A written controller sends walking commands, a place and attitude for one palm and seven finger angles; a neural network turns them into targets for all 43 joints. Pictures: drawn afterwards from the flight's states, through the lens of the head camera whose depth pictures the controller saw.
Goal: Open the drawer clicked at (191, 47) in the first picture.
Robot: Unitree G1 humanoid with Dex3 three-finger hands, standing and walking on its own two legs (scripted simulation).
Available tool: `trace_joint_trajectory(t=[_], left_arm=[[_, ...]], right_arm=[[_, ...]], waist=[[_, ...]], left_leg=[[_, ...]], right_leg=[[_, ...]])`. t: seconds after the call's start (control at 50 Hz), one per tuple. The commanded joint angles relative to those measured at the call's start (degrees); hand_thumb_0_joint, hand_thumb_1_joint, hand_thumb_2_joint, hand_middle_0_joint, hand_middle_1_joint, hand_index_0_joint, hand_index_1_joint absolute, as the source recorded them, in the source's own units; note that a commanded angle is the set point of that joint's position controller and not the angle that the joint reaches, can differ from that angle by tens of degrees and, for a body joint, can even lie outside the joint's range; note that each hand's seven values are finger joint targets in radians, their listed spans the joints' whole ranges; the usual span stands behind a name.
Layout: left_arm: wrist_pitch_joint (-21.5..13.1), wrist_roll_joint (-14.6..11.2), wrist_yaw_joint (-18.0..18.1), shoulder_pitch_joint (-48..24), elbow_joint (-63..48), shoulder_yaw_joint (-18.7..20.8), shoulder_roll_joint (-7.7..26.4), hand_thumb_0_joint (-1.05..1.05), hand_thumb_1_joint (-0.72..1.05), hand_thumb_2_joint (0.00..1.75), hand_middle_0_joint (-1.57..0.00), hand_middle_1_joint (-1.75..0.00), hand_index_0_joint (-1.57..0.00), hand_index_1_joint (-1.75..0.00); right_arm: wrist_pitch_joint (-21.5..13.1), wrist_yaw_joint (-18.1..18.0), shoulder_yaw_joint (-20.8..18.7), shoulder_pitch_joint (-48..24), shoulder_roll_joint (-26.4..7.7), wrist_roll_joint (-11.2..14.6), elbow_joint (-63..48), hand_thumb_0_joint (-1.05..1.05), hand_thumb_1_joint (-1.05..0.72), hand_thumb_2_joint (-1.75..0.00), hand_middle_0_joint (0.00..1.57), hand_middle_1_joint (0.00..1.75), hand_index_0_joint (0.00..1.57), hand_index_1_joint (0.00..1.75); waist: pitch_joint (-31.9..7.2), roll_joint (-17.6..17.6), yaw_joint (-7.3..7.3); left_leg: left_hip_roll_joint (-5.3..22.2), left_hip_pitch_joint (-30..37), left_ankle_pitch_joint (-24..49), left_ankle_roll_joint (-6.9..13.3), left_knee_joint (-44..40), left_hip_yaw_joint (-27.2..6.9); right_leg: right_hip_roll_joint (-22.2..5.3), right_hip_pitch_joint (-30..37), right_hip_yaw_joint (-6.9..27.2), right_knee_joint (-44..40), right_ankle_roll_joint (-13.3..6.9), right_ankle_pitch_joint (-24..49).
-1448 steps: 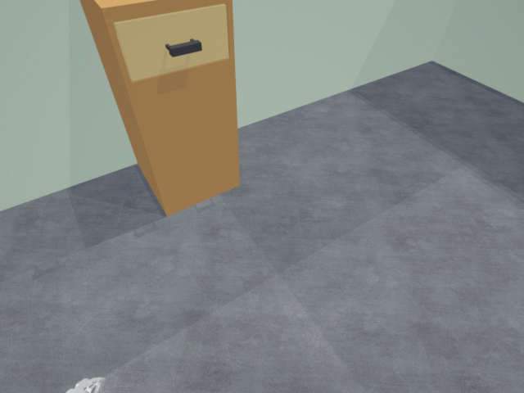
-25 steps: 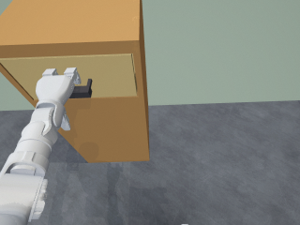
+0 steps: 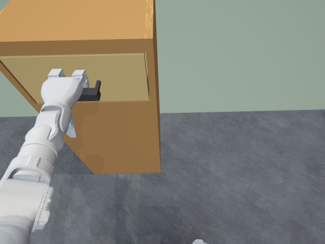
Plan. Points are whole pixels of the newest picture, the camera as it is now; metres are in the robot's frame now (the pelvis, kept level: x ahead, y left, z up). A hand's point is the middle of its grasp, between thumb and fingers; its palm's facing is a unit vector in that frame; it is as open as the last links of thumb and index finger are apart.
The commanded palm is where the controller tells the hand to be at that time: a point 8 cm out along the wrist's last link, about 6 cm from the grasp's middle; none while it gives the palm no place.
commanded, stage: lower the fingers behind the handle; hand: left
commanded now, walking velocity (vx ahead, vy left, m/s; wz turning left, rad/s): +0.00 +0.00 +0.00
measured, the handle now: (81, 89) +0.51 +0.24 +0.05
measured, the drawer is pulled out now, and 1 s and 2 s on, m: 0.00 0.00 0.00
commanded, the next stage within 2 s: lift the fingers back up to retry in 0.30 s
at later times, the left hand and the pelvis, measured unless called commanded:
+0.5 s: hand (71, 102) +0.46 +0.25 +0.06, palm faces -0.05 +0.02 -1.00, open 13.8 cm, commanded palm +0.44 +0.25 +0.10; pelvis -0.01 +0.00 +0.00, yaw +0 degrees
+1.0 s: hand (66, 87) +0.46 +0.25 +0.11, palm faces +0.03 +0.00 -1.00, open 13.7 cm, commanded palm +0.43 +0.25 +0.17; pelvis +0.02 +0.00 +0.01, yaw +0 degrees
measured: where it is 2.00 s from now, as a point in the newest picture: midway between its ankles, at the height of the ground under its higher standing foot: outside the picture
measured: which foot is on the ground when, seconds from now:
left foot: down 0.00-1.00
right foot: down 0.00-1.00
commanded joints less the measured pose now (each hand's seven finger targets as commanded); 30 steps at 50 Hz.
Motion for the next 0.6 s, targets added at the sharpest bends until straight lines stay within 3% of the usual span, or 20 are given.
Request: trace_joint_trajectory(t=[0.0, 0.04, 0.08, 0.1, 0.12, 0.14, 0.18, 0.22, 0.24, 0.28, 0.32, 0.34, 0.36, 0.38, 0.46, 0.48, 0.5, 0.54, 0.58], left_arm=[[0.09, -0.76, -0.84, -18.75, -3.39, 1.01, 8.78, 0.00, -0.50, 0.30, -0.30, -1.20, -0.30, -1.20], [0.30, -0.60, -0.78, -20.29, -2.48, 1.65, 10.06, 0.00, -0.50, 0.30, -0.30, -1.20, -0.30, -1.20], [0.45, -0.96, -1.07, -18.84, -2.58, 2.25, 10.31, 0.00, -0.50, 0.30, -0.30, -1.20, -0.30, -1.20], [0.61, -1.12, -1.36, -19.13, -2.27, 1.23, 9.45, 0.00, -0.50, 0.30, -0.30, -1.20, -0.30, -1.20], [0.45, -1.28, -1.54, -20.04, -2.34, 2.35, 10.74, 0.00, -0.50, 0.30, -0.30, -1.20, -0.30, -1.20], [0.63, -1.15, -1.78, -20.48, -1.31, 0.56, 9.36, 0.00, -0.50, 0.30, -0.30, -1.20, -0.30, -1.20], [0.53, -1.32, -2.05, -19.97, -1.32, 0.51, 9.03, 0.00, -0.50, 0.30, -0.30, -1.20, -0.30, -1.20], [0.37, -1.43, -2.38, -20.63, -1.02, 1.94, 10.91, 0.00, -0.50, 0.30, -0.30, -1.20, -0.30, -1.20], [0.25, -1.42, -2.59, -20.78, -1.11, 1.07, 10.35, 0.00, -0.50, 0.30, -0.30, -1.20, -0.30, -1.20], [-0.26, -1.71, -3.00, -18.99, -1.66, 1.78, 10.53, 0.00, -0.50, 0.30, -0.30, -1.20, -0.30, -1.20], [-0.77, -1.85, -3.29, -18.55, -2.28, 2.31, 10.63, 0.00, -0.50, 0.30, -0.30, -1.20, -0.30, -1.20], [-1.03, -1.90, -3.35, -18.82, -2.83, 0.81, 9.32, 0.00, -0.50, 0.30, -0.30, -1.20, -0.30, -1.20], [-1.05, -1.92, -3.22, -16.67, -1.99, 2.58, 10.62, 0.00, -0.50, 0.30, -0.30, -1.20, -0.30, -1.20], [-1.18, -1.79, -3.33, -16.80, -2.51, 1.68, 9.99, 0.00, -0.50, 0.30, -0.30, -1.20, -0.30, -1.20], [-1.75, -1.63, -2.41, -21.14, -6.41, 4.22, 13.84, 0.00, -0.50, 0.30, -0.30, -1.20, -0.30, -1.20], [-1.75, -1.59, -2.25, -21.86, -7.54, 3.18, 12.70, 0.00, -0.50, 0.30, -0.30, -1.20, -0.30, -1.20], [-1.89, -1.44, -1.84, -22.48, -8.25, 4.98, 14.71, 0.00, -0.50, 0.30, -0.30, -1.20, -0.30, -1.20], [-2.41, -1.93, -1.36, -24.56, -10.85, 4.82, 14.42, 0.00, -0.50, 0.30, -0.30, -1.20, -0.30, -1.20], [-2.78, -2.05, -0.99, -23.30, -13.03, 6.21, 15.16, 0.00, -0.50, 0.30, -0.30, -1.20, -0.30, -1.20]], right_arm=[[-1.29, -0.76, -2.48, 4.99, -8.50, -0.06, -4.28, 0.00, -0.90, -0.90, 0.20, 0.30, 0.20, 0.30], [-1.30, -0.94, -2.39, 5.32, -8.64, -0.06, -4.12, 0.00, -0.90, -0.90, 0.20, 0.30, 0.20, 0.30], [-1.45, -0.96, -2.32, 5.33, -8.50, -0.05, -4.42, 0.00, -0.90, -0.90, 0.20, 0.30, 0.20, 0.30], [-1.47, -1.01, -2.19, 5.35, -8.47, 0.02, -4.54, 0.00, -0.90, -0.90, 0.20, 0.30, 0.20, 0.30], [-1.42, -1.07, -2.19, 5.52, -8.74, -0.05, -4.46, 0.00, -0.90, -0.90, 0.20, 0.30, 0.20, 0.30], [-1.49, -1.12, -2.06, 5.57, -8.56, 0.11, -4.52, 0.00, -0.90, -0.90, 0.20, 0.30, 0.20, 0.30], [-1.68, -1.18, -2.01, 5.70, -8.54, 0.08, -4.54, 0.00, -0.90, -0.90, 0.20, 0.30, 0.20, 0.30], [-1.64, -1.30, -1.98, 5.99, -8.96, 0.08, -4.49, 0.00, -0.90, -0.90, 0.20, 0.30, 0.20, 0.30], [-1.70, -1.42, -1.86, 6.05, -8.69, 0.07, -4.67, 0.00, -0.90, -0.90, 0.20, 0.30, 0.20, 0.30], [-1.75, -1.38, -1.87, 6.14, -8.54, 0.00, -4.92, 0.00, -0.90, -0.90, 0.20, 0.30, 0.20, 0.30], [-1.55, -1.36, -2.11, 6.29, -8.68, -0.03, -4.79, 0.00, -0.90, -0.90, 0.20, 0.30, 0.20, 0.30], [-1.61, -1.35, -2.01, 6.19, -8.42, -0.03, -4.95, 0.00, -0.90, -0.90, 0.20, 0.30, 0.20, 0.30], [-1.54, -1.31, -2.13, 6.25, -8.54, 0.06, -4.77, 0.00, -0.90, -0.90, 0.20, 0.30, 0.20, 0.30], [-1.50, -1.39, -1.98, 5.88, -8.58, 0.07, -5.10, 0.00, -0.90, -0.90, 0.20, 0.30, 0.20, 0.30], [-1.57, -1.59, -2.10, 5.56, -8.43, 0.25, -4.92, 0.00, -0.90, -0.90, 0.20, 0.30, 0.20, 0.30], [-1.67, -1.56, -2.07, 5.34, -8.19, 0.19, -5.17, 0.00, -0.90, -0.90, 0.20, 0.30, 0.20, 0.30], [-1.67, -1.68, -2.23, 5.35, -8.24, 0.24, -4.79, 0.00, -0.90, -0.90, 0.20, 0.30, 0.20, 0.30], [-1.79, -1.67, -2.29, 5.32, -8.11, 0.07, -4.84, 0.00, -0.90, -0.90, 0.20, 0.30, 0.20, 0.30], [-1.98, -1.56, -2.54, 4.93, -7.91, -0.01, -4.93, 0.00, -0.90, -0.90, 0.20, 0.30, 0.20, 0.30]], waist=[[-14.31, -2.57, -2.92], [-13.89, -3.31, -3.25], [-14.93, -2.91, -2.58], [-15.17, -2.87, -2.83], [-15.57, -3.38, -2.94], [-14.06, -3.24, -3.62], [-14.19, -3.04, -3.28], [-15.10, -4.81, -3.34], [-15.22, -3.63, -3.50], [-16.54, -3.28, -2.59], [-17.21, -4.36, -2.65], [-16.78, -3.36, -2.89], [-15.73, -4.17, -2.30], [-15.67, -4.22, -2.33], [-17.11, -1.83, -2.16], [-17.38, -0.73, -2.20], [-18.17, -1.27, -2.14], [-19.87, -0.45, -2.17], [-21.70, 1.47, -1.11]], left_leg=[[-2.22, 5.74, 14.63, 1.08, -4.41, -0.57], [-2.12, 5.12, 13.68, 1.20, -4.52, -0.87], [-2.26, 5.33, 13.95, 1.22, -4.30, -0.65], [-2.29, 5.28, 13.49, 1.18, -4.36, -0.60], [-2.27, 5.12, 13.72, 1.27, -4.20, -0.74], [-2.21, 4.71, 12.22, 1.23, -4.31, -0.85], [-2.18, 4.68, 11.83, 1.30, -4.27, -0.67], [-2.29, 3.93, 11.91, 1.44, -3.96, -0.80], [-2.31, 3.89, 11.66, 1.40, -3.92, -0.63], [-2.34, 4.08, 12.80, 1.33, -3.70, -0.52], [-2.23, 4.54, 14.05, 1.38, -3.42, -0.58], [-2.28, 4.44, 13.44, 1.34, -3.49, -0.40], [-2.22, 3.88, 13.25, 1.37, -3.45, -0.37], [-2.28, 3.49, 12.71, 1.30, -3.68, -0.25], [-2.20, 5.27, 12.70, 1.40, -4.60, -0.65], [-2.23, 6.24, 13.50, 1.38, -4.86, -0.68], [-1.99, 7.11, 14.01, 1.34, -4.94, -0.95], [-1.99, 8.80, 16.15, 1.35, -5.29, -1.09], [-2.00, 10.99, 19.41, 1.14, -5.39, -1.03]], right_leg=[[2.49, 9.69, 0.56, -4.10, -1.64, 11.39], [2.48, 9.22, 0.50, -4.09, -1.57, 10.19], [2.49, 9.95, 0.55, -3.97, -1.62, 10.63], [2.46, 9.87, 0.56, -3.95, -1.54, 10.31], [2.51, 10.07, 0.56, -3.99, -1.60, 10.51], [2.46, 8.67, 0.53, -4.10, -1.42, 9.04], [2.45, 8.54, 0.58, -4.16, -1.44, 8.76], [2.47, 9.50, 0.75, -4.10, -1.41, 9.30], [2.37, 9.37, 0.87, -3.91, -1.28, 9.21], [2.37, 10.42, 0.87, -3.45, -1.37, 10.46], [2.54, 10.76, 0.91, -3.50, -1.43, 11.71], [2.40, 10.41, 1.02, -3.59, -1.28, 11.25], [2.48, 10.52, 0.96, -3.60, -1.40, 11.28], [2.41, 10.56, 1.04, -3.70, -1.29, 10.88], [2.34, 11.88, 1.38, -4.26, -1.39, 10.21], [2.39, 12.00, 1.31, -4.49, -1.43, 10.51], [2.46, 12.29, 1.24, -4.43, -1.44, 10.66], [2.46, 13.74, 1.23, -4.66, -1.43, 12.27], [2.55, 15.24, 1.11, -4.48, -1.60, 14.60]])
